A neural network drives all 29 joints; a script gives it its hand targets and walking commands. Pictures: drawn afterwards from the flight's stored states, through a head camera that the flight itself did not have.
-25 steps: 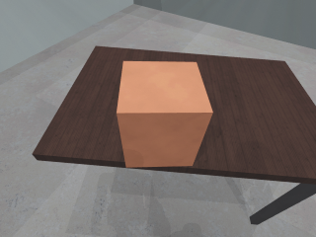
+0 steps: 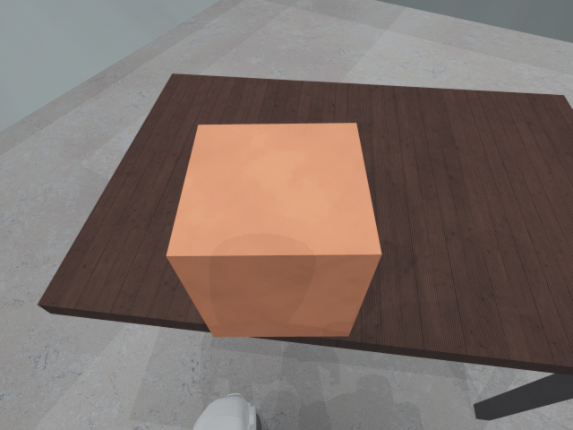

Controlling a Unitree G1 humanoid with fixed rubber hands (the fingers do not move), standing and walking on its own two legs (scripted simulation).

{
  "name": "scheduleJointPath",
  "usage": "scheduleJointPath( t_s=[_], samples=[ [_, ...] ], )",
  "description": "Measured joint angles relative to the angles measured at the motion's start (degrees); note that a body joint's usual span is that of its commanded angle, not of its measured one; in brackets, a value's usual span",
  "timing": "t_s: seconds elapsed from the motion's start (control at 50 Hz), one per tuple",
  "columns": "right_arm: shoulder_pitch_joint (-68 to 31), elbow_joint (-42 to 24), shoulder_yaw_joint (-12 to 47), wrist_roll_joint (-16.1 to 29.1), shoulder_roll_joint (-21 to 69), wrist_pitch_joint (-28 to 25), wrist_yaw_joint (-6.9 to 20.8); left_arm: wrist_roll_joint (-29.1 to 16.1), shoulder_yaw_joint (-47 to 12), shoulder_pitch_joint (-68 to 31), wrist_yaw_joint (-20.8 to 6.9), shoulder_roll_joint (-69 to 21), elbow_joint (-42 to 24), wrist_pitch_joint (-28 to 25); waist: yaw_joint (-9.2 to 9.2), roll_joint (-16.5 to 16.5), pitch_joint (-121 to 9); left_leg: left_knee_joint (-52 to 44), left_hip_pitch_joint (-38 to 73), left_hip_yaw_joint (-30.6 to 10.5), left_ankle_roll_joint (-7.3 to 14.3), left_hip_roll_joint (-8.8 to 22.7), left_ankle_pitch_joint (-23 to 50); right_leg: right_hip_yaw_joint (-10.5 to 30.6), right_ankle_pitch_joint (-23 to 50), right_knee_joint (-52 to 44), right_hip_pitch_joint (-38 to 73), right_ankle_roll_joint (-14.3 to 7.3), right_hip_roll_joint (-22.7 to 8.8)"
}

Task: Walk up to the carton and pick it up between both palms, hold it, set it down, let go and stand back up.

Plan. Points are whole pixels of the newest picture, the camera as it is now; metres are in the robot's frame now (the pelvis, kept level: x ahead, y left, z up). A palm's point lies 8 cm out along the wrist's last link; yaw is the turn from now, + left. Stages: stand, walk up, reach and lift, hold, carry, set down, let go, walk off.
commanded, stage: walk up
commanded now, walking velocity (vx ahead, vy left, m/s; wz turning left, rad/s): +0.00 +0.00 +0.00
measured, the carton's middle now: (279, 238) +0.35 +0.03 +0.05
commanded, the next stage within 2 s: none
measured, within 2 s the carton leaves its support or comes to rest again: neither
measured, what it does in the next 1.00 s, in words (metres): steps on the spot: left foot, then right foot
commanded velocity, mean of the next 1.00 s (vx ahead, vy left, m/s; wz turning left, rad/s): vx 0.00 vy -0.01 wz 0.01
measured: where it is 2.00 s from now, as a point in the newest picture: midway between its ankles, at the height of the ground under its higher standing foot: outside the picture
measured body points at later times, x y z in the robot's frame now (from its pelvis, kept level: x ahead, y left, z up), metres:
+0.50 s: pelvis -0.04 -0.03 -0.02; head -0.03 -0.06 +0.43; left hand +0.02 +0.22 -0.15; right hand +0.02 -0.29 -0.18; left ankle +0.10 +0.11 -0.74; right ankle -0.07 -0.13 -0.74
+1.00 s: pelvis -0.03 -0.03 +0.00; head -0.02 -0.03 +0.45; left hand -0.12 +0.18 -0.16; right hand -0.02 -0.25 -0.16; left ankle -0.09 +0.07 -0.74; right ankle -0.07 -0.13 -0.74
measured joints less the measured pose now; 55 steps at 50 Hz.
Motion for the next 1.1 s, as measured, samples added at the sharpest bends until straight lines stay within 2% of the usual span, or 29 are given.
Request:
scheduleJointPath(
  t_s=[0.04, 0.06, 0.1, 0.16, 0.22, 0.26, 0.36, 0.42, 0.46, 0.48, 0.5, 0.54, 0.56, 0.6, 0.68, 0.8, 0.88, 0.94, 0.98, 1.0, 1.04, 1.1],
  samples=[
    [-1.26, -0.4, 0.26, 0.17, 0.22, 0.15, -0.27, 0.1, 0.09, 0.58, 0.04, 0.06, 0.16, 0.44, 0.29, 0.29, 0.12, -6.05, 2.98, 1.22, 0.44, -0.77, 5.12, -0.25, -2.55, 2.64, 0.18, 0.63, 0.15],
    [-1.56, -0.6, 0.38, 0.09, 0.4, -0.05, -0.35, 0.03, 0.33, 0.82, 0.1, 0.35, 0.05, 0.72, 0.38, 0.27, 0.03, -8.44, 4.56, 1.76, 1.67, -0.88, 7.28, -0.38, -4.1, 4.83, -0.31, 0.92, 0.21],
    [-2.63, -1.24, 0.64, -0.17, 1.5, -0.59, -0.48, -0.7, 0.92, -0.41, 0.54, 1.86, -0.69, 1.49, 0.92, -1.64, 1.07, -7.35, 4.68, 2.67, 3.89, -1.53, 3.74, 0.33, -7.56, 13.31, -3.97, 1.07, -0.83],
    [-3.62, -2.88, 0.78, 0.38, 2.35, -0.47, -0.76, -1.0, 1.88, -3.18, 1.18, 3.84, -2.52, 3.72, 0.84, -2.12, 2.4, -6.54, 4.53, 3.05, 4.47, -0.68, 2.13, 1.6, -15.82, 30.5, -12.28, 1.13, 0.64],
    [-4.08, -3.89, 0.65, -0.19, 2.14, 0.8, -1.49, -0.58, 2.89, -6.91, 1.12, 5.64, -4.27, 5.68, -0.03, -2.03, 3.03, -8.52, 4.64, 3.0, 4.05, -0.44, 4.0, 2.45, -14.71, 42.13, -19.5, 1.71, 1.33],
    [-4.51, -4.17, 0.52, -0.64, 1.47, 1.67, -1.61, -0.31, 3.49, -8.95, 1.08, 6.39, -5.67, 6.39, -0.61, -1.76, 3.3, -9.55, 4.47, 3.09, 4.34, -0.35, 5.19, 2.98, -12.41, 44.93, -22.46, 2.01, 1.23],
    [-4.98, -4.52, 0.03, -1.41, -0.45, 2.59, -1.52, 0.04, 4.56, -11.55, 0.71, 7.62, -8.98, 7.7, -1.81, -1.39, 2.38, -11.5, 3.15, 3.67, 3.92, 0.13, 8.11, 4.2, -8.84, 40.63, -23.72, 2.13, 0.7],
    [-4.47, -4.17, -0.57, -1.43, -2.1, 3.18, -1.32, 0.06, 4.69, -11.11, 0.06, 7.34, -10.2, 7.68, -2.26, -0.26, 0.43, -12.55, 2.09, 3.64, 3.11, 0.55, 9.85, 3.91, -8.63, 29.48, -19.38, 0.98, 0.33],
    [-3.69, -3.46, -1.15, -1.29, -3.02, 3.91, -1.06, -0.09, 4.6, -9.81, -0.44, 7.01, -10.5, 6.93, -2.16, 0.5, -1.42, -12.99, 1.24, 3.41, 2.33, 0.57, 10.91, 3.1, -6.3, 18.37, -14.26, -0.52, 0.42],
    [-3.4, -2.93, -1.45, -1.19, -3.52, 4.34, -0.87, -0.1, 4.61, -9.09, -0.57, 6.61, -10.24, 6.36, -2.06, 1.35, -1.93, -12.34, 0.64, 2.85, 1.88, 0.9, 10.42, 2.55, -3.4, 13.91, -12.37, -1.2, 0.99],
    [-2.91, -2.34, -1.68, -1.0, -4.07, 4.78, -0.66, -0.04, 4.42, -8.29, -0.61, 5.89, -9.72, 5.93, -2.29, 2.68, -2.01, -10.56, 0.14, 1.34, 1.58, 1.2, 5.48, 1.54, -1.64, 12.46, -11.34, -1.73, 1.75],
    [-1.07, -1.3, -1.92, -0.73, -3.8, 6.01, -0.24, 0.08, 3.74, -5.21, -0.21, 5.32, -8.83, 5.52, -1.34, 1.7, -4.12, -3.84, -1.54, -1.52, 1.32, -0.98, -5.34, 1.63, -0.25, 10.33, -10.74, -2.39, 1.07],
    [-0.37, -0.94, -1.92, -0.59, -3.54, 6.37, 0.18, 0.22, 3.38, -3.65, 0.08, 5.06, -8.13, 5.38, -0.78, 0.72, -4.92, -0.06, -1.98, -3.16, 1.5, -2.34, -6.53, 2.21, 0.71, 8.26, -10.09, -2.53, 0.57],
    [0.74, -0.32, -1.82, -0.53, -3.24, 5.98, 1.1, 0.41, 2.34, -1.54, 0.25, 4.33, -6.5, 5.09, -0.93, -0.34, -5.4, 5.92, -1.91, -5.84, 2.03, -4.29, -5.21, 2.5, 3.81, 2.98, -8.05, -2.43, -0.05],
    [3.51, 2.36, -1.23, -0.61, -2.78, 4.58, 1.14, -0.32, 0.48, -0.07, -0.09, 2.58, -5.16, 3.06, -1.64, 0.16, -5.49, 7.68, 1.78, -7.33, 1.23, -4.34, -2.86, 1.85, 7.23, -2.86, -6.4, -3.09, 0.51],
    [5.96, 6.36, 0.12, -0.16, -0.95, 4.48, -0.35, -0.07, -0.11, -1.47, 0.64, 1.17, -4.29, 1.38, -1.21, 1.95, -4.25, -5.33, 11.9, -5.72, -0.96, -2.27, -4.73, 0.11, 6.77, -1.97, -7.46, -3.83, 2.48],
    [7.01, 7.25, 0.15, -0.73, 0.98, 3.7, -0.49, 0.52, 1.21, -1.06, 0.26, 2.25, -3.83, 1.11, -0.03, 0.57, -4.72, -8.09, 15.48, -2.22, -1.39, -2.72, -10.12, -1.3, 4.97, -0.08, -7.53, -3.73, 2.09],
    [6.28, 6.63, 0.12, -1.36, 1.94, 2.6, -0.09, 0.39, 2.15, 0.33, 0.38, 3.41, -2.54, 1.48, 1.12, -1.1, -5.11, -9.1, 16.37, -0.26, -0.84, -3.2, -9.45, -1.47, 4.21, 0.29, -6.94, -2.98, 1.49],
    [5.17, 5.13, 0.28, -1.42, 2.26, 0.94, -0.08, 0.24, 2.48, 1.28, 0.36, 3.91, -1.38, 1.76, 1.21, -1.39, -4.49, -14.33, 17.85, 0.32, -0.23, -2.84, -6.06, -1.7, 3.18, 1.87, -7.02, -2.27, 1.58],
    [4.57, 4.38, 0.34, -1.46, 2.45, 0.01, -0.18, 0.13, 2.58, 1.7, 0.26, 4.13, -0.75, 1.81, 1.16, -1.57, -4.02, -16.02, 18.51, 0.52, 0.74, -2.66, -3.9, -1.65, 2.08, 3.87, -7.57, -1.91, 1.54],
    [3.88, 3.2, 0.5, -1.38, 3.4, -1.19, -0.58, 0.07, 2.52, 2.69, 0.0, 4.68, 0.72, 2.27, 1.31, -3.49, -4.01, -15.68, 19.55, 2.19, 2.43, -3.67, -4.43, -0.5, -2.33, 10.19, -10.06, -1.32, 0.22],
    [5.53, 2.07, 0.67, -0.97, 3.64, -2.04, -1.1, 0.89, 2.5, 2.25, -0.78, 4.61, 1.46, 3.44, -0.22, -2.62, -5.07, -16.94, 21.24, 2.16, 3.1, -3.21, -5.95, -0.48, -8.11, 23.49, -16.61, -0.34, -0.1]
  ],
)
